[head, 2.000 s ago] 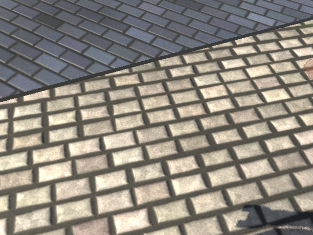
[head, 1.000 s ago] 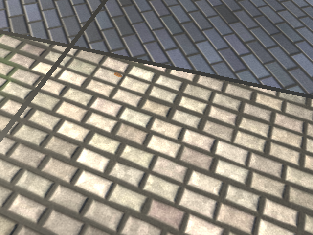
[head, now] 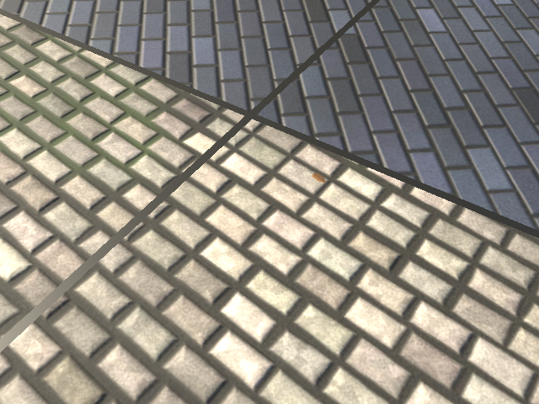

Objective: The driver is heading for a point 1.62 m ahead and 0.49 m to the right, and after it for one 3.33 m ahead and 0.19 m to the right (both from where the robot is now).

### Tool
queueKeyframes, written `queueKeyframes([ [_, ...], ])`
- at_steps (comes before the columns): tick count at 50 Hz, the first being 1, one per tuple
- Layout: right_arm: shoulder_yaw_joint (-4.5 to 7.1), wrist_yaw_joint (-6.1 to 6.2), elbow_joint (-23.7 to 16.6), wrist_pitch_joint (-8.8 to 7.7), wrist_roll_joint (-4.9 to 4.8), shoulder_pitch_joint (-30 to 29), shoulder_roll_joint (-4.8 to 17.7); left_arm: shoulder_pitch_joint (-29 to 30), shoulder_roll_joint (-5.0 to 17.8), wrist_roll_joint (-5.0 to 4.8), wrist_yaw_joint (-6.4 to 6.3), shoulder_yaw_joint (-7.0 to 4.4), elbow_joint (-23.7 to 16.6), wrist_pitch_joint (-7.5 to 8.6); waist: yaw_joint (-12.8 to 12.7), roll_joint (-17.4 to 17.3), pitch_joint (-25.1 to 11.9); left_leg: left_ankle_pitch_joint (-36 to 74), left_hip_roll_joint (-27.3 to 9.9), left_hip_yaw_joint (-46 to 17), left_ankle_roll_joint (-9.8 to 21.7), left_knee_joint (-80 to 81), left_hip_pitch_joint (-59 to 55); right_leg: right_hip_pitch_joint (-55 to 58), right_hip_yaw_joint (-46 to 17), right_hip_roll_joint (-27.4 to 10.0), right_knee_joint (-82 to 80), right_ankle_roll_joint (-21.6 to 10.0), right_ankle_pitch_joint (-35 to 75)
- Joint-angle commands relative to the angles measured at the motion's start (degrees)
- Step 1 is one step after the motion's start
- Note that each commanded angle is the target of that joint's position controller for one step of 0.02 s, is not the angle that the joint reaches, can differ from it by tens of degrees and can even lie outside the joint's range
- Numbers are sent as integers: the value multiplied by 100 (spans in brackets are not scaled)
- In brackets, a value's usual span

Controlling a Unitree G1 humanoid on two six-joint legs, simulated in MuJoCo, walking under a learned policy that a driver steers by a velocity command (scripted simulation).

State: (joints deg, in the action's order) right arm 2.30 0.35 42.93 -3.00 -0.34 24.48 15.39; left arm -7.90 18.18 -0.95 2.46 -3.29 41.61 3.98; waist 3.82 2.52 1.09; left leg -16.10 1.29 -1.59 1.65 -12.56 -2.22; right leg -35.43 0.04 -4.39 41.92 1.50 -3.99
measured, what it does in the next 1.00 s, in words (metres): walks ahead: right foot, then left foot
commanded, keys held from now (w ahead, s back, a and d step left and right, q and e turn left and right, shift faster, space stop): w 0.80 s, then w+e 0.20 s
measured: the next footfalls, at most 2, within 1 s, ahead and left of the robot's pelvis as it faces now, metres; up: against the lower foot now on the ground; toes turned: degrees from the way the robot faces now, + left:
right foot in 0.16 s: +0.26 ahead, -0.14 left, +0.00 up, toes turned -2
left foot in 0.70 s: +0.57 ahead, +0.09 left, +0.00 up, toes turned +1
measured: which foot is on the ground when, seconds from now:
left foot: down 0.00-0.16, up 0.18-0.68, down 0.70-1.00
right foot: up 0.00-0.14, down 0.16-0.72, up 0.74-1.00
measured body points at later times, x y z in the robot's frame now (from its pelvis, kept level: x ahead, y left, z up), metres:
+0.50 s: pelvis +0.27 -0.06 +0.00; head +0.29 -0.06 +0.45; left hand +0.30 +0.22 -0.12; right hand +0.45 -0.31 -0.09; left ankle +0.43 +0.12 -0.68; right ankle +0.22 -0.14 -0.74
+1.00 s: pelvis +0.56 +0.00 +0.00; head +0.58 +0.01 +0.45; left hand +0.72 +0.26 -0.11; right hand +0.60 -0.28 -0.11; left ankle +0.53 +0.09 -0.74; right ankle +0.68 -0.18 -0.67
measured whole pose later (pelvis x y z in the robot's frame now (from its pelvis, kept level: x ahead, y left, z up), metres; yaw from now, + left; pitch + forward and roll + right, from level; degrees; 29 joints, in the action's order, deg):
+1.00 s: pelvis +0.56 +0.00 +0.00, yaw -4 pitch +0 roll +2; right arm 2.9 -0.9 46.6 -5.8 0.9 18.3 15.5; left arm -10.8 17.7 -1.2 0.5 -2.7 44.1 2.6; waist 2.6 3.0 1.7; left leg -10.3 3.1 6.1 3.3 -13.7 4.1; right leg -39.3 -4.9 -5.9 51.9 0.9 -4.0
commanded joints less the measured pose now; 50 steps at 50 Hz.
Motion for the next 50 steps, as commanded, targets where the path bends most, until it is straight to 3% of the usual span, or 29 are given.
queueKeyframes([
  [1, 296, 22, -225, -91, -50, 17, 1098, 1102, 165, -35, 81, 48, -688, 130, 149, -856, 600, 1052, -1335, -682, 948, 592, 563, -8, 141, 169, -691, -17, 437],
  [5, 350, 33, -65, -50, -105, 26, 1219, 1007, 400, -39, 130, -9, -747, 165, -99, -893, 550, 1975, -1623, -674, 779, 231, 67, 344, 86, 253, -1122, -362, 106],
  [6, 366, 39, -55, -29, -89, -19, 1278, 756, 513, -22, 101, -61, -706, 162, -269, -952, 311, 3022, -1583, -586, 706, -163, -35, 782, 208, 401, -1151, -478, -52],
  [7, 357, 51, -41, 7, -77, -63, 1271, 153, 676, -6, 46, -160, -554, 146, -625, -927, -146, 4134, -1396, -365, 580, -984, 19, 1661, 369, 584, -1237, -641, -75],
  [8, 294, 79, -52, 32, -27, -2, 1143, -766, 897, -12, -25, -275, -316, 118, -1044, -860, -816, 4382, -1128, -152, 399, -2156, 556, 3071, 329, 530, -1114, -822, -23],
  [9, 125, 64, -252, -7, 51, 456, 641, -1577, 1444, 121, -83, -389, -217, 95, -1073, 212, -1841, 2439, -572, 41, 48, -4367, 2468, 5354, -1694, -943, -1044, -1510, -574],
  [10, 7, 50, -197, -119, -29, 768, 275, -1872, 1395, 88, -18, -352, -87, 101, -940, 1359, -2590, -1693, 279, -559, -119, -5712, 3577, 6020, -4172, -1756, -2200, -2007, -2228],
  [11, 163, 1, -256, -191, -207, 74, 908, -1553, 924, 27, -40, -213, -94, 110, -1051, 876, -1679, -1578, -53, -791, -62, -6258, 4247, 5393, -4000, -1619, -2635, -1738, -2844],
  [12, 196, -24, -407, -237, -267, -404, 1051, -1123, 801, 14, -68, -167, -126, 96, -918, 532, -865, -1054, -361, -517, 16, -6180, 4466, 4563, -3226, -1476, -2724, -1564, -2520],
  [13, 175, -8, -435, -267, -175, -648, 990, -802, 703, 58, -82, -135, -160, 84, -756, 92, -452, -575, -607, -361, 32, -5912, 4307, 3783, -2642, -1274, -2818, -1498, -1858],
  [14, 192, -7, -404, -249, -95, -662, 918, -590, 578, 136, -72, -100, -198, 99, -562, 74, -219, -227, -791, -359, 24, -5629, 4036, 3191, -2174, -1035, -2959, -1464, -1277],
  [15, 186, -18, -338, -201, -84, -498, 821, -464, 495, 186, -73, -79, -214, 124, -396, 217, -236, -11, -896, -391, 3, -5519, 3707, 2844, -1912, -902, -3123, -1474, -1029],
  [18, 141, 9, -278, -52, -40, -455, 593, -434, 495, 101, -77, -89, -93, 243, -235, 200, -60, 243, -980, -273, -166, -5109, 3638, 2353, -1318, -794, -3500, -1625, -471],
  [21, 112, 24, -478, -73, 37, -1075, 545, -629, 609, 83, -129, -117, 49, 251, -371, 36, 217, 1111, -1028, -230, -336, -4171, 4087, 2439, -920, -704, -3665, -1613, -36],
  [24, 40, -55, -613, -185, 12, -1707, 382, -843, 714, 40, -179, -131, 138, 193, -614, -28, 314, 2054, -845, -22, -332, -2873, 3844, 2529, -451, -492, -3642, -1405, 284],
  [29, 22, -233, -886, -274, -68, -2502, 405, -1425, 877, -33, -213, -173, 428, 34, -896, -39, 430, 2159, -621, 39, -182, -1877, 3858, 3395, -484, -837, -3354, -1331, 437],
  [31, 57, -290, -949, -284, -61, -2533, 505, -1462, 926, -47, -240, -200, 498, -46, -795, 25, 366, 1700, -547, 22, -27, -1675, 3825, 3847, -547, -1014, -3059, -1230, 861],
  [33, 141, -294, -865, -281, -49, -2100, 692, -1359, 1016, -36, -267, -228, 509, -110, -493, 175, 42, 1220, -323, 193, 157, -1580, 3144, 4085, -489, -1000, -2434, -1100, 2181],
  [34, 256, -259, -665, -276, -37, -1381, 878, -1249, 978, -19, -278, -205, 497, -151, -75, 135, -428, 1275, -138, 380, 324, -1419, 2138, 3953, -275, -766, -1525, -965, 2989],
  [35, 382, -198, -437, -254, -15, -438, 1180, -1285, 750, 60, -297, -100, 420, -158, 322, -30, -1201, 1397, -497, 56, 569, -1648, 534, 3181, -74, -484, -190, -773, 2462],
  [36, 531, -168, -354, -228, 109, 146, 1830, -1970, 121, 93, -254, 108, 220, -53, 128, -1291, -2144, 565, -2039, -2528, 1486, -1601, -1857, 798, 179, 387, 2128, -339, 124],
  [37, 428, -185, -312, -218, 23, 310, 1405, -1838, 212, 42, -225, 117, 313, 75, 247, -1668, -2483, -64, -2387, -4132, 1724, -676, -2174, -168, -587, 785, 3011, -293, -2856],
  [38, 306, -181, -331, -218, -6, -61, 1090, -1326, 727, -127, -179, -24, 168, 156, 255, -1245, -1586, -354, -2214, -3389, 1425, -540, -1569, -716, -749, 417, 3380, -372, -2662],
  [39, 262, -170, -386, -206, -6, -462, 964, -917, 737, -163, -170, -17, 46, 198, 115, -882, -968, 16, -1995, -2612, 1267, -442, -753, -743, -533, 112, 3190, -410, -2155],
  [40, 215, -184, -387, -205, 18, -776, 821, -706, 674, -68, -179, -18, 7, 197, -48, -572, -508, 554, -1756, -2066, 1199, -255, 8, -612, -419, -89, 2806, -376, -1755],
  [42, 171, -190, -399, -274, 88, -1106, 633, -966, 532, -44, -173, -36, 136, 55, -366, -778, -317, 1049, -1499, -1381, 1114, 133, 827, 34, -476, -336, 2420, -274, -1252],
  [44, 206, -183, -281, -373, 82, -1138, 689, -1096, 341, -57, -197, -5, 208, -87, -468, -745, -197, 1431, -1472, -862, 1168, 406, 1179, 146, -495, -345, 2253, -150, -1028],
  [47, 251, -119, -95, -415, 135, -1032, 797, -662, 289, -32, -235, -12, 57, -139, -382, -613, 82, 1760, -1435, -251, 1117, 605, 1147, -291, -675, -288, 1528, -20, -261],
  [50, 254, -61, -17, -390, 111, -1054, 869, -241, 189, -12, -156, 12, -58, -75, -243, -586, 174, 1890, -1258, 374, 904, 668, 1031, -145, -461, -175, 385, -44, 757],
])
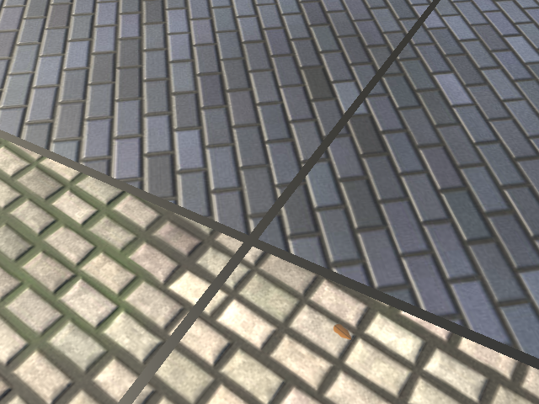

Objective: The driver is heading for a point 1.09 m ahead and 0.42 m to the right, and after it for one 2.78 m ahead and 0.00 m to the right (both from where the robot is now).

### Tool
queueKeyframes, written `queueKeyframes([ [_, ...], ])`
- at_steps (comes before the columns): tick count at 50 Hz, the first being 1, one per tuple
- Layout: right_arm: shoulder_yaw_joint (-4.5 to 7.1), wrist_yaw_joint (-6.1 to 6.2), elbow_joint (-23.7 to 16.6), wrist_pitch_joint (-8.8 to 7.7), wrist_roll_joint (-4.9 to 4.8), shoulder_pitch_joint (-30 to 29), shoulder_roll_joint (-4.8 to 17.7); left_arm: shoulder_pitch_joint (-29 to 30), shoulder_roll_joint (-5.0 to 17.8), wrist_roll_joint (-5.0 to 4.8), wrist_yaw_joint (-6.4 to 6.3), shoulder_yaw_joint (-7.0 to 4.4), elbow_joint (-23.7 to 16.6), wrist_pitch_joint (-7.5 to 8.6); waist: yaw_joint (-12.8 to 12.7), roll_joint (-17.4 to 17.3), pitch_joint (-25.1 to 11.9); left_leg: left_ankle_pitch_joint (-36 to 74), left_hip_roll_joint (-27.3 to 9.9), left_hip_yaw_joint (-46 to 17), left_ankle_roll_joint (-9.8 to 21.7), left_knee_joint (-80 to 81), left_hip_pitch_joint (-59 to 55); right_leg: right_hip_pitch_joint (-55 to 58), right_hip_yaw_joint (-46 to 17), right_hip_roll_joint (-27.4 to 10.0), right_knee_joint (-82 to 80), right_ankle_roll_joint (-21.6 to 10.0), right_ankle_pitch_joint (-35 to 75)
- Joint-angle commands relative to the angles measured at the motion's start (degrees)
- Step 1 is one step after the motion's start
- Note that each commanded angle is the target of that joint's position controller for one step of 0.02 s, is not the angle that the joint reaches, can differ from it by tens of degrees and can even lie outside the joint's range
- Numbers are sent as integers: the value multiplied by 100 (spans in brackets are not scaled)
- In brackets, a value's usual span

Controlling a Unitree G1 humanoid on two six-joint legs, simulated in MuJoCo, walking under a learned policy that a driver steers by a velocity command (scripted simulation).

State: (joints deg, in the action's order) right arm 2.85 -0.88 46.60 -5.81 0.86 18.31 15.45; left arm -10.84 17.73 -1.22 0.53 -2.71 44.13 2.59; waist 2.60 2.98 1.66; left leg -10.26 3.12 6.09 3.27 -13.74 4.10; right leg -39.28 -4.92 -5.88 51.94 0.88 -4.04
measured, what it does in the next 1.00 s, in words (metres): walks ahead, turning right: right foot, then left foot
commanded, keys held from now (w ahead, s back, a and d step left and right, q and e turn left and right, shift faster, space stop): w+e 0.22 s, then e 0.62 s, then w+e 0.14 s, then w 0.02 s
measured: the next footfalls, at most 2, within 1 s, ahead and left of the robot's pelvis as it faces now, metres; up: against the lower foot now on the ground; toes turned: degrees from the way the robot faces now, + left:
right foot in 0.24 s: +0.30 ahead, -0.15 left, +0.00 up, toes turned -10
left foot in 0.72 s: +0.49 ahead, +0.00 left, +0.00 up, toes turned -31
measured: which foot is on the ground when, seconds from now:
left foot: down 0.00-0.24, up 0.26-0.70, down 0.72-1.00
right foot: up 0.00-0.22, down 0.24-0.72, up 0.74-1.00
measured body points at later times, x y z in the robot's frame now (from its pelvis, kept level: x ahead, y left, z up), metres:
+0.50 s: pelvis +0.25 -0.07 +0.00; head +0.30 -0.10 +0.44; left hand +0.44 +0.18 -0.10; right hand +0.36 -0.38 -0.11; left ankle +0.37 +0.08 -0.68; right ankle +0.26 -0.14 -0.75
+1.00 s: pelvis +0.36 -0.07 +0.00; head +0.39 -0.08 +0.44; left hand +0.64 +0.09 -0.11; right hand +0.32 -0.38 -0.10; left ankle +0.46 +0.02 -0.75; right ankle +0.28 -0.18 -0.70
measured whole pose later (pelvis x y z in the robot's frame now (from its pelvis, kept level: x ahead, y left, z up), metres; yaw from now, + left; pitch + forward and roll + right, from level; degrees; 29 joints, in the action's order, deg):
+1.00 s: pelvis +0.36 -0.07 +0.00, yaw -35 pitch +2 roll +0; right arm 3.2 1.7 40.8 -0.4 0.0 9.6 15.9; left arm -12.0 18.5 -1.1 -0.4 -4.3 36.9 -3.4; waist 1.1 1.0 2.3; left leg -9.3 -2.2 3.4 0.4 -23.4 15.9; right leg -26.1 -0.9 -1.6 51.6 3.0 -24.0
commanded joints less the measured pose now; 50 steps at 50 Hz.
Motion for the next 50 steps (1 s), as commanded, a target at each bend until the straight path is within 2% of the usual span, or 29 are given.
queueKeyframes([
  [1, 206, 78, -345, -98, -20, -379, 906, 259, 179, 21, 72, -24, -375, 78, -28, -600, 168, 1294, -1454, -264, 704, 816, 347, 304, 169, 4, -919, -2, 966],
  [4, 246, 109, -152, -16, -75, -74, 1013, 762, 102, 17, 169, 14, -616, 91, 191, -493, 328, 1395, -1674, -78, 663, 720, -220, 141, 325, 48, -1475, -122, 1018],
  [7, 298, 137, -40, 137, -159, 15, 1103, 1010, 169, 23, 273, -12, -865, 82, 187, -518, 377, 2011, -1905, 38, 549, 310, -949, -114, 492, 127, -1739, -333, 368],
  [9, 348, 190, -70, 241, -179, -108, 1247, 826, 305, 26, 322, -87, -950, 62, -22, -672, 137, 3678, -1931, 204, 413, -339, -1171, 335, 803, 395, -1760, -537, -242],
  [10, 371, 225, -101, 296, -179, -165, 1316, 450, 447, 27, 321, -171, -908, 38, -251, -769, -157, 4624, -1884, 297, 333, -968, -1181, 883, 981, 616, -1719, -664, -516],
  [11, 363, 260, -142, 353, -180, -258, 1310, -325, 673, 13, 289, -318, -737, 23, -699, -707, -586, 5004, -1701, 468, 184, -2034, -900, 1928, 1092, 882, -1944, -840, -396],
  [12, 296, 304, -247, 347, -129, -240, 1172, -1244, 1081, 22, 193, -514, -542, -12, -1127, -334, -1081, 4044, -1417, 505, -85, -3624, 203, 3554, 469, 681, -2133, -1105, 102],
  [13, 37, 215, -566, 204, 92, 395, 364, -1259, 1804, 50, 106, -642, -591, -17, -512, 1266, -1674, -1125, -253, 306, -568, -5919, 2890, 5771, -2513, -934, -2247, -2211, 667],
  [14, 35, 123, -546, -7, -20, 120, 686, -1296, 1436, 76, 110, -523, -812, 27, -803, 813, -2630, -2640, 132, -1016, -620, -6924, 3537, 6301, -4135, -1516, -2999, -2715, 1122],
  [15, 124, 67, -698, -103, -231, -418, 1018, -1021, 1132, 127, 115, -427, -846, 64, -907, 368, -2017, -2261, -239, -1283, -509, -6936, 3871, 5867, -3075, -1299, -2961, -2379, 1973],
  [16, 87, 92, -774, -137, -212, -625, 944, -741, 940, 68, 103, -390, -852, 81, -723, -101, -1418, -1850, -486, -1198, -455, -6470, 3838, 5089, -2260, -1002, -2878, -2119, 2474],
  [17, 113, 151, -753, -109, -92, -731, 947, -427, 803, 7, 82, -356, -892, 53, -529, -407, -935, -1622, -659, -1102, -499, -5986, 3686, 4278, -1758, -764, -2968, -1919, 2707],
  [18, 161, 185, -774, -34, -31, -710, 1030, -246, 699, 54, 45, -313, -965, 33, -354, -316, -772, -1439, -760, -1105, -524, -5733, 3271, 3629, -1494, -632, -3102, -1835, 2965],
  [21, 108, 222, -751, 180, -2, -427, 779, -63, 859, 130, -20, -365, -989, -10, -78, -138, -723, -1168, -660, -997, -750, -4973, 2785, 2792, -1132, -401, -3271, -1830, 3598],
  [25, 50, 252, -825, 283, 8, -787, 633, -98, 981, 22, -183, -407, -907, -181, -166, 85, -942, -140, -381, -955, -929, -3714, 2537, 2582, -871, -61, -3078, -1503, 3293],
  [28, 49, 202, -937, 313, -47, -1248, 639, -158, 958, 8, -265, -399, -881, -327, -329, 243, -935, 317, -230, -1053, -935, -3005, 2393, 2612, -1119, 10, -2946, -1280, 2417],
  [31, 87, 160, -1041, 294, -68, -1524, 720, -186, 926, 25, -279, -391, -889, -407, -412, 369, -817, 49, -111, -1213, -865, -2423, 2361, 2859, -1646, -56, -2711, -1221, 1781],
  [33, 147, 136, -1047, 239, -71, -1444, 814, -91, 882, 18, -283, -376, -939, -429, -338, 505, -745, -87, -80, -1287, -748, -1881, 2148, 3030, -2034, -49, -2493, -1133, 1463],
  [35, 210, 140, -975, 155, -52, -1119, 881, 141, 770, 0, -288, -331, -1038, -434, -84, 538, -705, 1000, -272, -1254, -498, -748, 1293, 2868, -2096, 264, -2069, -842, 930],
  [36, 282, 188, -1010, 150, 41, -951, 1219, -62, 483, 89, -274, -243, -1106, -413, -193, -117, -1060, 2244, -1294, -2001, -109, -781, 336, 2375, -1693, 619, -1231, -570, -344],
  [37, 336, 218, -990, 248, 191, -1030, 1493, -682, 316, 69, -273, -206, -1127, -396, -602, -1656, -1088, 3951, -2465, -3445, 960, -820, -478, 1102, -770, 1518, -139, -178, -3334],
  [38, 302, 206, -963, 296, 104, -781, 1167, -865, 838, 117, -256, -316, -1026, -385, -442, -1698, -1263, 3744, -2906, -4086, 1433, -770, -532, 683, -526, 1227, 1083, 110, -3734],
  [39, 220, 213, -1042, 315, 50, -882, 889, -723, 1138, 47, -247, -433, -920, -431, -359, -1183, -1074, 3348, -2600, -3417, 1292, -862, -328, 585, -524, 1031, 1681, 245, -3310],
  [40, 190, 218, -1074, 359, 28, -1063, 760, -597, 1116, 8, -270, -464, -847, -515, -380, -887, -887, 2882, -2196, -2761, 1028, -883, -100, 531, -405, 912, 1903, 357, -2933],
  [41, 171, 233, -1101, 404, -21, -1219, 710, -499, 1040, 1, -287, -459, -870, -591, -380, -867, -715, 2396, -1990, -2406, 889, -801, 122, 481, -342, 818, 1936, 426, -2660],
  [42, 169, 252, -1093, 446, -13, -1308, 754, -431, 871, -17, -269, -418, -913, -639, -403, -945, -584, 2164, -1824, -2090, 838, -679, 387, 592, -191, 754, 1828, 466, -2429],
  [44, 213, 293, -1013, 512, 9, -1144, 827, -279, 573, -43, -217, -324, -1032, -639, -268, -1217, -563, 504, -1558, -1687, 784, -247, 470, 662, 223, 661, 1205, 440, -2018],
  [46, 270, 327, -975, 522, -41, -997, 949, -4, 510, -22, -154, -282, -1186, -584, -85, -1430, -574, -603, -1693, -1732, 851, 50, 357, 666, 384, 515, 621, 377, -1987],
  [50, 386, 234, -934, 423, -150, -1022, 1233, 75, 446, 49, -23, -222, -1220, -441, -67, -1294, -591, -1176, -1868, -1472, 810, 266, 697, 1542, 600, 372, -661, 43, -1935],
])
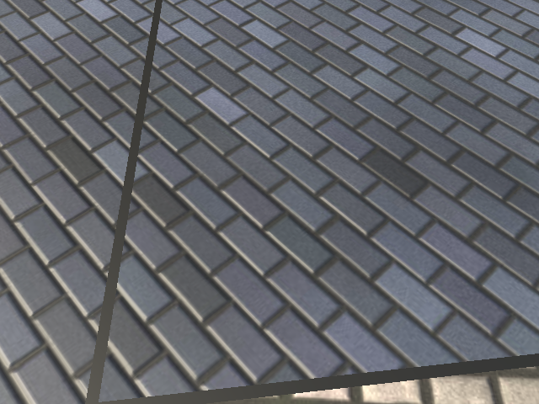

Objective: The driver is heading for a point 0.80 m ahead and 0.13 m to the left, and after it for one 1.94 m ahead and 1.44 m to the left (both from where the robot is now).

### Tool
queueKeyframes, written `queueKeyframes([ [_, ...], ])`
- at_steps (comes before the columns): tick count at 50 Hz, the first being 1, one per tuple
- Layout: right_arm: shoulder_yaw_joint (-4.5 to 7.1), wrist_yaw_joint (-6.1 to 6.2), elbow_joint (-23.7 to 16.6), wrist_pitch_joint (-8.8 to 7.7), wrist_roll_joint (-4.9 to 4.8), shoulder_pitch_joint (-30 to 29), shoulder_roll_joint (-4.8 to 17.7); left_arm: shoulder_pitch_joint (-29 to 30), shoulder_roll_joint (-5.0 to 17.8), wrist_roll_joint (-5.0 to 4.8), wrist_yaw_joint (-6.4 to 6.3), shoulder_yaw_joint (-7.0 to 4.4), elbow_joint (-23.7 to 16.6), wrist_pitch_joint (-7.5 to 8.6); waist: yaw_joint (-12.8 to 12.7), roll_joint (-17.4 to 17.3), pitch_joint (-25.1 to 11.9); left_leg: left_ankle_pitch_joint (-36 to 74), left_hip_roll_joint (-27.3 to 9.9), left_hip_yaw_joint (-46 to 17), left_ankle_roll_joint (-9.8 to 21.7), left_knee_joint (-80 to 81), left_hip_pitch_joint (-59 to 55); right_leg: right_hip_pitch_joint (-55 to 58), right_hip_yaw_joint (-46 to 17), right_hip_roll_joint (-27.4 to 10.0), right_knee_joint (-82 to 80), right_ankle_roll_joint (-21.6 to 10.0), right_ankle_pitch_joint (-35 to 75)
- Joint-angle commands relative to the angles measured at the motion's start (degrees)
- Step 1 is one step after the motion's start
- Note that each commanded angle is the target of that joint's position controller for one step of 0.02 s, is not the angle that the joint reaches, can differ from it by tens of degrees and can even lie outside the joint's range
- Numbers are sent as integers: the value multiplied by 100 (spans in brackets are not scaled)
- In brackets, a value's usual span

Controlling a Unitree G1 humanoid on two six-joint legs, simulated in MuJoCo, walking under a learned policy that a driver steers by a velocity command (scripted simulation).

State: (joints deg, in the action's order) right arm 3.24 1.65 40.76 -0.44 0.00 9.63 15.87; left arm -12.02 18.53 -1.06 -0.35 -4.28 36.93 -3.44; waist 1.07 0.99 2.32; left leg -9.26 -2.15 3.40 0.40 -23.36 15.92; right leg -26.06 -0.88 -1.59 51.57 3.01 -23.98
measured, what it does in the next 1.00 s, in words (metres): walks ahead: right foot, then left foot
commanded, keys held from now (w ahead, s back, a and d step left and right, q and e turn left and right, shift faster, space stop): w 0.74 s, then w+q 0.26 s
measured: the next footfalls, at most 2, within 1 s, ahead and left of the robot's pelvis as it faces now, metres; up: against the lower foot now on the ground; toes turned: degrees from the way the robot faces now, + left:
right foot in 0.12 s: +0.05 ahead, -0.13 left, +0.00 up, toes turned -4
left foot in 0.60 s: +0.42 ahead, +0.06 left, +0.00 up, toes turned -3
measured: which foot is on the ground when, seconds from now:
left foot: down 0.00-0.12, up 0.14-0.58, down 0.60-1.00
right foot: up 0.00-0.10, down 0.12-0.60, up 0.62-1.00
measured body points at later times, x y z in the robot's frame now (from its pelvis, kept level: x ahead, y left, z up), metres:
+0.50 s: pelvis +0.17 -0.04 -0.01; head +0.20 -0.06 +0.44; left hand +0.18 +0.24 -0.12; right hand +0.37 -0.29 -0.10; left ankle +0.37 +0.09 -0.71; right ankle +0.01 -0.13 -0.74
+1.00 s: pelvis +0.45 -0.05 +0.00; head +0.48 -0.05 +0.45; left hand +0.68 +0.18 -0.08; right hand +0.45 -0.33 -0.13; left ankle +0.39 +0.06 -0.74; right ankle +0.63 -0.21 -0.71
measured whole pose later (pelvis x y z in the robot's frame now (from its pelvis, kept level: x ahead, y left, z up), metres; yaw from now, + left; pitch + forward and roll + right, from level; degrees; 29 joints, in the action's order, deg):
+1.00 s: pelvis +0.45 -0.05 +0.00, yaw +0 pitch +1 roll +2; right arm 3.4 -0.2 48.4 -3.8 -1.6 21.2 16.2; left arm -3.3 15.6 -0.4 0.7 -1.8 39.4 5.1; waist 5.8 2.1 1.9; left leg -14.5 3.9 -2.1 1.9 -16.3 3.2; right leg -33.8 -4.9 -4.7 32.1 2.7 1.9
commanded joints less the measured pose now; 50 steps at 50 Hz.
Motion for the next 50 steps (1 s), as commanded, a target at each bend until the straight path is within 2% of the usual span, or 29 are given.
queueKeyframes([
  [1, 354, -68, -312, -134, -94, -124, 1213, 124, 379, 40, 84, -69, -452, 187, 64, -1077, -619, -1343, -1351, -1138, 1098, 1249, -333, 504, 288, 2, -904, -259, 96],
  [4, 309, -201, -192, -143, -215, -172, 1133, -438, 290, 42, 125, -64, -138, 260, -263, -894, -490, -1823, -1247, -869, 954, 960, 170, 1618, 558, 202, -2279, -565, 802],
  [5, 242, -232, -133, -156, -195, -125, 932, -798, 283, 41, 111, -75, 58, 281, -409, -705, -503, -1975, -1070, -672, 787, 595, 576, 2295, 583, 325, -2579, -658, 804],
  [6, 107, -281, -136, -199, -104, -195, 543, -1246, 363, 19, 81, -103, 197, 308, -597, -290, -568, -1939, -765, -281, 464, -304, 1203, 3085, -35, -35, -2875, -794, 531],
  [7, -54, -365, -385, -277, 82, -405, 51, -1611, 946, 71, 7, -202, 177, 331, -637, 1212, -634, -2337, -89, 415, -108, -2411, 2559, 3708, -2325, -1513, -3527, -1363, -247],
  [8, 109, -320, -577, -364, -79, -716, 600, -1522, 1341, 138, 52, -292, 65, 448, -743, 1194, -166, -2435, 66, -257, -74, -3328, 3418, 3008, -3640, -2096, -4129, -2099, -1162],
  [9, 203, -316, -541, -414, -206, -696, 913, -1250, 1004, 132, 60, -201, 15, 572, -629, 887, 229, -1864, -231, -552, 16, -3665, 3687, 2883, -3352, -1944, -4272, -2060, -1481],
  [10, 223, -330, -434, -443, -207, -538, 942, -1035, 758, 111, 61, -117, 16, 660, -479, 889, 404, -1269, -333, -593, 72, -3644, 3739, 2807, -2866, -1700, -4277, -1875, -1087],
  [12, 236, -331, -285, -480, -40, -428, 895, -833, 604, 84, 45, -45, 7, 700, -356, 673, 344, -462, -440, -595, 11, -3367, 3512, 2785, -2076, -1360, -4316, -1596, 211],
  [13, 218, -349, -243, -486, -26, -425, 800, -858, 555, 110, 25, -23, 16, 712, -335, 598, 259, -106, -407, -524, -44, -3292, 3328, 2729, -1763, -1235, -4351, -1532, 866],
  [16, 129, -374, -234, -466, -47, -554, 529, -992, 533, 108, -26, -24, 132, 725, -354, 456, 109, 670, -296, -381, -221, -2593, 2965, 2674, -995, -979, -4349, -1428, 2091],
  [19, 34, -424, -369, -466, -89, -1042, 342, -1209, 602, 86, -53, -48, 305, 723, -523, 484, 258, 1257, -148, -263, -260, -1641, 2507, 2420, -616, -874, -4408, -1357, 2282],
  [22, -16, -521, -529, -500, -128, -1484, 306, -1462, 672, 40, -56, -76, 510, 715, -647, 435, 476, 1413, -55, -225, -143, -1028, 2330, 2496, -596, -1045, -4417, -1385, 2246],
  [25, -10, -599, -620, -545, -128, -1580, 400, -1509, 733, -12, -67, -112, 669, 679, -541, 452, 529, 1099, -6, -264, 108, -654, 2235, 2921, -619, -1282, -4177, -1306, 2800],
  [27, 53, -586, -567, -553, -97, -1283, 561, -1441, 834, -6, -87, -145, 718, 642, -320, 565, 233, 706, 194, -123, 299, -577, 1665, 3191, -548, -1298, -3676, -1184, 4285],
  [28, 130, -537, -468, -541, -74, -850, 710, -1396, 897, 8, -101, -161, 729, 611, -73, 672, -148, 531, 396, 47, 435, -601, 1002, 3253, -461, -1220, -3091, -1111, 5491],
  [29, 250, -469, -234, -519, -71, 16, 931, -1331, 852, 27, -116, -128, 727, 570, 389, 610, -740, 677, 513, 167, 628, -522, -244, 2973, -237, -970, -2034, -954, 6177],
  [30, 325, -396, -34, -488, -27, 1046, 1217, -1405, 683, 124, -139, -43, 640, 567, 778, 280, -1586, 811, -312, -730, 967, -879, -2227, 1713, -209, -767, -467, -787, 4863],
  [31, 433, -413, 125, -486, 19, 1543, 1700, -2250, -176, 92, -51, 198, 554, 669, 352, -1499, -2651, -767, -1908, -3819, 2026, -358, -4317, -565, -235, 404, 1920, -353, 511],
  [32, 281, -413, 152, -490, -69, 1511, 1095, -1785, 369, -33, -30, 94, 654, 799, 625, -1307, -2652, -1484, -1933, -4742, 1920, 531, -4158, -1149, -976, 454, 2576, -402, -764],
  [33, 209, -365, 130, -475, -79, 1033, 922, -1080, 686, -199, 5, -11, 423, 867, 567, -1065, -1496, -1389, -1759, -3767, 1619, 666, -3302, -1627, -790, 123, 2723, -450, -466],
  [34, 174, -333, 87, -460, -52, 664, 819, -723, 636, -170, -4, 30, 326, 922, 386, -476, -969, -870, -1550, -3078, 1459, 773, -2399, -1483, -594, -194, 2410, -498, 33],
  [35, 143, -335, 78, -463, -5, 411, 706, -531, 571, -56, -17, 13, 310, 933, 199, -260, -543, -251, -1330, -2577, 1400, 918, -1620, -1310, -469, -384, 2021, -477, 342],
  [36, 104, -335, 60, -494, 81, 275, 603, -663, 506, -6, -17, -6, 352, 888, -20, -381, -446, 86, -1168, -2250, 1377, 1102, -1112, -939, -500, -548, 1828, -476, 581],
  [37, 108, -339, 75, -518, 82, 204, 589, -821, 391, -6, -12, 12, 415, 831, -136, -519, -433, 273, -1111, -2091, 1444, 1263, -811, -687, -487, -596, 1683, -430, 639],
  [39, 118, -344, 160, -576, -18, 214, 633, -812, 224, 59, -38, 47, 405, 746, -259, -523, -263, 542, -1012, -1800, 1536, 1507, -387, -620, -373, -659, 1209, -303, 657],
  [42, 177, -269, 243, -566, -64, 367, 829, -126, 129, 161, -46, 102, 146, 770, -144, -397, 15, 674, -852, -1463, 1513, 1695, -206, -867, -291, -648, 51, -106, 1495],
  [46, 244, -176, 348, -461, -133, 767, 1032, 780, 34, 99, 56, 159, -39, 896, 189, -353, 63, 655, -641, -1196, 1243, 1529, -198, -373, -152, -275, -1552, 23, 2745],
  [50, 269, -125, 445, -351, -199, 1077, 1075, 1139, 288, 30, 140, 73, -173, 979, 216, -483, -5, 184, -896, -1682, 1052, 1021, -701, -71, -373, -154, -2249, -58, 2683],
])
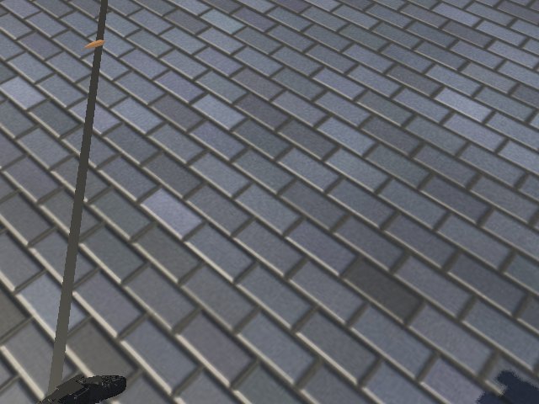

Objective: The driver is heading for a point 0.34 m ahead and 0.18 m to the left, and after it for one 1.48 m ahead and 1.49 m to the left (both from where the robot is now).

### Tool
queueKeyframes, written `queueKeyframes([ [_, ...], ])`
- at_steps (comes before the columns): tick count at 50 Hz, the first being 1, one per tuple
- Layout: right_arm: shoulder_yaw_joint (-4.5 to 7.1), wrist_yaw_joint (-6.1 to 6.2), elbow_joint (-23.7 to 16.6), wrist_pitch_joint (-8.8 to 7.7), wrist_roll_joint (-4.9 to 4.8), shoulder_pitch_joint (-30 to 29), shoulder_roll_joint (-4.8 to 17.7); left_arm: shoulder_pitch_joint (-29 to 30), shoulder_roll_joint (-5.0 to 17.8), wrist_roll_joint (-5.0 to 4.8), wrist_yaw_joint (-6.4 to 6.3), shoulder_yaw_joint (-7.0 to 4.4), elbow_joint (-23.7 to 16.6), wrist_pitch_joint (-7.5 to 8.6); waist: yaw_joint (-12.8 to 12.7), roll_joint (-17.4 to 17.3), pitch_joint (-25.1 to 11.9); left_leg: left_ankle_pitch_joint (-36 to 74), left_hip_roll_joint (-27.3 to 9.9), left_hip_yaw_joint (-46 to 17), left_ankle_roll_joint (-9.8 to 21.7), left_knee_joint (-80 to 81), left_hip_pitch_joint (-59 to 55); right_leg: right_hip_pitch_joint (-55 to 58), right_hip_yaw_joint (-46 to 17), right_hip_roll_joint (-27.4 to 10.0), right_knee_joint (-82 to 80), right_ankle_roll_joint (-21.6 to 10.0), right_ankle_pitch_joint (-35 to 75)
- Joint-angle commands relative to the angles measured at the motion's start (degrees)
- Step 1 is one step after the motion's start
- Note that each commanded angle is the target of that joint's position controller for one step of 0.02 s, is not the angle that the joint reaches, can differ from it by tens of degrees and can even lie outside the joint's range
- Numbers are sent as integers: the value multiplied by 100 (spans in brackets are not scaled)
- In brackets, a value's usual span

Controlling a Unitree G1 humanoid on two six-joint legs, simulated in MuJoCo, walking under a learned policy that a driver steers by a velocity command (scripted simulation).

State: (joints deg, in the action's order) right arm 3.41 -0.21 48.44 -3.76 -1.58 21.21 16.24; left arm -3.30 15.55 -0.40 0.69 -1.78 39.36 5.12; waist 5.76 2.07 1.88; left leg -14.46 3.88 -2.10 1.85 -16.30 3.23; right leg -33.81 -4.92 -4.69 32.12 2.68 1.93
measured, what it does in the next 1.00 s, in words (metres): walks ahead, turning left: right foot, then left foot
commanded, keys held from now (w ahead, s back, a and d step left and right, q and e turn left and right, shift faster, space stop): w+q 0.42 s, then q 0.58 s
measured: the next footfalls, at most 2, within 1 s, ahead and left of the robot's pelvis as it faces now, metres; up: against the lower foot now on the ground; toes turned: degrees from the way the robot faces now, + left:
right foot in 0.08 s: +0.22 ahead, -0.15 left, +0.00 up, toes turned +5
left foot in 0.58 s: +0.43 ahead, +0.17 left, +0.00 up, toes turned +23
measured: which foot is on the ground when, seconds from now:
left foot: down 0.00-0.10, up 0.12-0.56, down 0.58-1.00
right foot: up 0.00-0.06, down 0.08-0.58, up 0.60-1.00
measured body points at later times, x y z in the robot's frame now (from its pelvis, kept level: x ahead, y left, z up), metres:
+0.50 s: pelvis +0.25 -0.01 -0.01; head +0.28 +0.01 +0.44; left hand +0.19 +0.28 -0.13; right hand +0.53 -0.18 -0.09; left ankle +0.38 +0.17 -0.70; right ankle +0.18 -0.15 -0.74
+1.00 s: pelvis +0.39 +0.06 -0.01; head +0.41 +0.10 +0.44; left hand +0.38 +0.39 -0.11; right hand +0.67 -0.10 -0.09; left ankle +0.39 +0.15 -0.74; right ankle +0.54 -0.05 -0.71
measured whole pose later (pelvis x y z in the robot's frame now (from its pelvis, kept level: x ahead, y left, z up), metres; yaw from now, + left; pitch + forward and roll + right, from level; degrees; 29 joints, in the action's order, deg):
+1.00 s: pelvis +0.39 +0.06 -0.01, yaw +35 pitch +3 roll -1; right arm 4.6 1.5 36.2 2.2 -0.4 11.2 18.0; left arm -5.5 17.3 0.3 -1.9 -3.1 41.5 0.5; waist 1.9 0.9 2.1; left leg -8.5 8.4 -9.6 4.2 -27.9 20.8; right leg -29.9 -8.0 -0.1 44.6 5.2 -16.3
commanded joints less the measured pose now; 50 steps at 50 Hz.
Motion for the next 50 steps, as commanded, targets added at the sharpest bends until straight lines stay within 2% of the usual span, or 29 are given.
queueKeyframes([
  [1, 265, 73, -322, 8, -26, -82, 1055, 196, 669, -44, 43, -210, -401, 142, -324, -650, 7, 636, -1558, -1262, 847, 143, 474, 861, 30, 174, -376, -81, -121],
  [3, 233, 78, -334, 63, 19, -118, 938, -455, 859, -46, 18, -327, -228, 175, -709, -711, -261, 922, -1377, -1277, 646, -587, 575, 1844, 191, 238, -621, -298, -556],
  [4, 126, 58, -391, 62, 80, -106, 639, -1190, 1115, 20, -27, -440, -107, 197, -1064, -502, -830, 836, -986, -1036, 446, -1757, 966, 3001, -74, -143, -576, -552, -693],
  [5, -28, 49, -529, 28, 245, 266, 141, -1955, 1539, 79, -65, -534, -58, 155, -1136, 684, -1800, -956, -388, -467, 142, -3681, 2151, 4701, -1406, -1383, -384, -972, -873],
  [6, -62, 46, -731, -52, -28, 641, 94, -2165, 1685, 108, -9, -569, 91, 82, -945, 2153, -2132, -2127, -58, -357, -5, -5148, 3775, 5409, -3878, -2114, -1394, -1630, -2650],
  [7, 102, 78, -628, -41, -151, 299, 741, -1882, 1106, 80, 11, -429, 5, 92, -1064, 1054, -1427, -1664, -424, -686, -15, -5757, 4185, 4857, -3531, -1869, -1662, -1440, -3432],
  [8, 164, 82, -732, -9, -128, -184, 905, -1538, 839, 59, 1, -340, -22, 91, -1053, 635, -851, -1131, -610, -541, -10, -5777, 4245, 4233, -2560, -1668, -1668, -1243, -2920],
  [9, 170, 86, -727, 42, -50, -328, 818, -1217, 664, 92, 16, -274, -29, 98, -907, 268, -532, -701, -811, -513, -53, -5596, 3986, 3621, -1842, -1381, -1769, -1156, -2091],
  [10, 185, 65, -786, 79, -12, -363, 721, -1002, 573, 112, 8, -258, 20, 106, -750, 456, -344, -420, -964, -533, -91, -5321, 3808, 3231, -1401, -1242, -1883, -1178, -1576],
  [12, 179, 9, -801, 182, -38, -343, 528, -861, 509, 114, -21, -267, 99, 154, -636, 555, -203, -161, -1077, -412, -153, -5102, 3448, 2829, -648, -1027, -2145, -1152, -959],
  [16, 132, -23, -1065, 280, 22, -789, 338, -987, 748, 95, -74, -375, 299, 190, -663, 191, 7, 404, -1128, -379, -277, -4281, 3782, 2887, 82, -1139, -2409, -1334, -214],
  [21, 55, -197, -1342, 226, 33, -1565, 225, -1123, 1004, 46, -134, -460, 447, 89, -912, 77, 210, 1450, -1035, 42, -185, -2784, 3526, 3085, 982, -1075, -2477, -1201, 4],
  [24, 80, -288, -1559, 227, 83, -1895, 283, -1145, 1136, -37, -171, -505, 525, -34, -917, 107, 326, 1357, -857, 361, -50, -2175, 3222, 3304, 1386, -1073, -2023, -1019, 1290],
  [26, 181, -329, -1613, 254, 115, -1694, 472, -1080, 1293, -139, -207, -558, 509, -110, -712, 295, 42, 957, -573, 588, 128, -2019, 2716, 3514, 1522, -1081, -1353, -871, 2635],
  [27, 265, -329, -1543, 277, 120, -1316, 620, -1006, 1364, -208, -219, -589, 478, -143, -486, 357, -200, 783, -362, 714, 254, -1917, 2227, 3530, 1571, -1035, -759, -792, 3259],
  [28, 407, -295, -1356, 292, 120, -588, 850, -898, 1324, -258, -220, -580, 434, -176, -70, 224, -573, 1131, -120, 788, 430, -1518, 1304, 3334, 1688, -854, 227, -636, 3291],
  [29, 560, -172, -1191, 336, 132, 71, 1184, -1040, 1135, -185, -203, -511, 424, -153, 251, -172, -946, 2189, -173, 437, 653, -1166, 24, 2504, 1762, -544, 1623, -299, 2110],
  [30, 597, -22, -1228, 389, 120, -34, 1756, -1504, 298, 277, -139, -271, 248, -125, -404, -1960, -1332, 5152, -1561, -1385, 1176, -1769, -1502, 608, 1624, 174, 3635, 47, -3756],
  [31, 538, -105, -1648, 285, 236, -277, 1843, -2010, 578, 171, -82, -211, 198, -65, -458, -1755, -2804, 4092, -2695, -3909, 2465, -1131, -2304, -274, 299, 759, 5073, 186, -4620],
  [32, 462, -177, -1705, 246, 191, -389, 1415, -1281, 1061, -44, -75, -339, 168, -56, -95, -663, -2544, 3279, -2368, -3401, 2175, -687, -1899, -509, -125, 474, 5083, 90, -3929],
  [33, 401, -175, -1646, 205, 94, -692, 1210, -878, 1029, -86, -123, -322, 4, -69, -224, -501, -1700, 2723, -2065, -2746, 1869, -562, -1178, -737, -5, 317, 4663, 14, -3356],
  [34, 348, -139, -1633, 203, 39, -950, 1037, -828, 968, 15, -214, -319, 93, -114, -408, -163, -1204, 2499, -1799, -2360, 1609, -478, -425, -622, -16, 102, 4272, 40, -2980],
  [35, 320, -95, -1661, 226, 71, -1144, 960, -849, 1032, 84, -268, -343, 74, -180, -567, -301, -989, 2605, -1672, -2133, 1532, -375, 216, -306, -66, 23, 3954, 51, -2756],
  [36, 313, -67, -1700, 248, 165, -1227, 963, -904, 1060, 95, -272, -361, 72, -249, -690, -461, -922, 2718, -1562, -2001, 1477, -275, 680, 59, -78, 28, 3780, 42, -2633],
  [38, 330, -21, -1681, 248, 221, -1258, 1002, -1023, 894, 131, -289, -330, 111, -314, -777, -515, -987, 3265, -1443, -1756, 1482, -282, 1053, 342, 1, 136, 3394, 107, -2539],
  [41, 370, 94, -1626, 320, 149, -1165, 1120, -820, 750, 154, -321, -282, 55, -380, -720, -517, -1088, 3034, -1298, -1704, 1405, -335, 1097, 276, -29, 272, 2750, 246, -2201],
  [43, 365, 165, -1643, 410, 107, -1198, 1119, -613, 730, 128, -317, -274, -5, -432, -662, -612, -1053, 1993, -1170, -1829, 1259, -291, 1130, 245, -109, 328, 2345, 294, -1889],
  [46, 355, 213, -1664, 499, 112, -1230, 1089, -300, 708, 85, -298, -271, -109, -447, -553, -817, -814, 631, -1011, -2107, 1086, -216, 1235, 298, -203, 432, 1697, 298, -1670],
  [50, 365, 197, -1650, 563, 123, -1120, 1080, -113, 731, 51, -245, -282, -199, -331, -418, -1039, -742, 814, -1039, -2519, 1078, -453, 1016, 632, -249, 573, 935, 224, -1930],
])
Velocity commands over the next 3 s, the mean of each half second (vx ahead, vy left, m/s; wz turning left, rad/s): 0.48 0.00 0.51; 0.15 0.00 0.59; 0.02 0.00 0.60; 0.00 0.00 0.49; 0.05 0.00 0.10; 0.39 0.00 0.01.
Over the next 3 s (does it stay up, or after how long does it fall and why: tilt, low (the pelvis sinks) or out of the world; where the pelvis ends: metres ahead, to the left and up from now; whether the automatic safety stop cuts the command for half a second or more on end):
stays up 0.51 0.29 -0.02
